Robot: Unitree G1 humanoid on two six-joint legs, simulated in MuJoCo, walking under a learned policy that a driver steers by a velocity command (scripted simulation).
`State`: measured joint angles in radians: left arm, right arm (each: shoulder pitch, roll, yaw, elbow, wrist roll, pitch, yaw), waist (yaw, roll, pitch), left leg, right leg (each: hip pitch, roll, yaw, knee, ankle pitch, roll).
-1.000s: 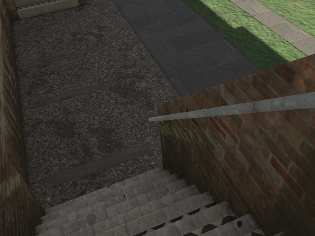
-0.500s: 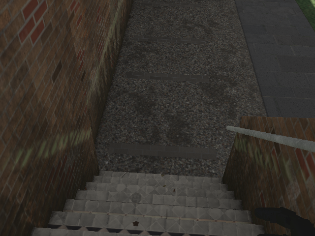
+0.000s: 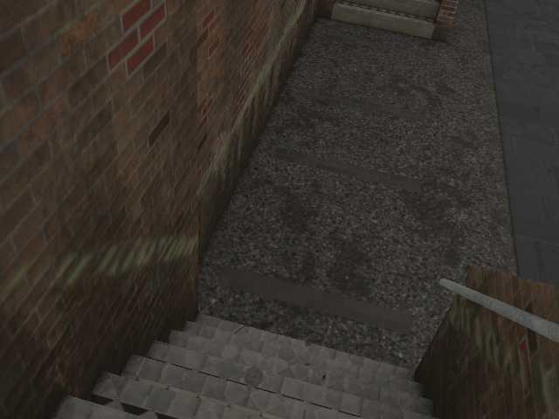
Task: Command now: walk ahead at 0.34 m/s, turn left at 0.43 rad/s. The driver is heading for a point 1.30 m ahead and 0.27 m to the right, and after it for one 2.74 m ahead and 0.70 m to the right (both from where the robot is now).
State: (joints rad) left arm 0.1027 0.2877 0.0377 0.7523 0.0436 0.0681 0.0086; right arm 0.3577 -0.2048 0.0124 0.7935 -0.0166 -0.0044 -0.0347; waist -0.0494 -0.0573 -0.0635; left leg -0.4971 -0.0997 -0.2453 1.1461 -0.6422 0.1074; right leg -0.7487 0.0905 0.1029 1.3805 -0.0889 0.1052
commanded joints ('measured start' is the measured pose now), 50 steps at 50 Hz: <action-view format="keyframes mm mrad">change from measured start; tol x64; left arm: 1 -142 89 21 -75 -13 -27 -3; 14 690 184 18 212 -84 -101 -45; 50 502 -63 4 347 20 -91 6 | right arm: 1 53 -180 -55 5 -10 -26 6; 50 -89 -70 -51 201 50 -117 -5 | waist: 1 -34 281 69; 15 164 -521 84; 50 222 133 25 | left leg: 1 204 188 -450 -308 8 250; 14 -952 -90 120 1228 -136 27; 26 -480 89 191 -117 1165 -83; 38 17 74 230 -690 1035 -38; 43 1097 465 -55 -486 1657 196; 50 -205 176 140 -358 607 101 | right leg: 1 -244 -44 94 -88 -45 -4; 10 935 -249 -16 -957 309 -164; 13 927 -254 49 -561 715 146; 17 469 -341 477 -984 -725 -27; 39 346 -128 170 -115 561 -251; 44 -517 -22 79 553 -850 -150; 50 511 -48 -96 -268 516 -132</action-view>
